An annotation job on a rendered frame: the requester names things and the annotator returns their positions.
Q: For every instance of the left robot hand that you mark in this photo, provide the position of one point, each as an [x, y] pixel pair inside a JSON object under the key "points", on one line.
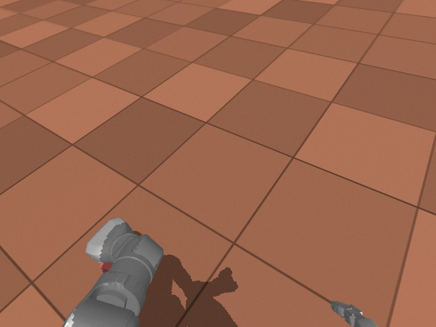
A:
{"points": [[98, 246]]}

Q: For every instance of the right robot hand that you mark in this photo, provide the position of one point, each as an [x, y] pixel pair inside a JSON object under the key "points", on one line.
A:
{"points": [[352, 315]]}

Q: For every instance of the cube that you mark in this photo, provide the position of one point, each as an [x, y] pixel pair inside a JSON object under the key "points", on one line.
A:
{"points": [[105, 266]]}

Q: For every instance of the left robot arm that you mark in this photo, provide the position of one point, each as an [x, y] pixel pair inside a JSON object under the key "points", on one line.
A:
{"points": [[119, 294]]}

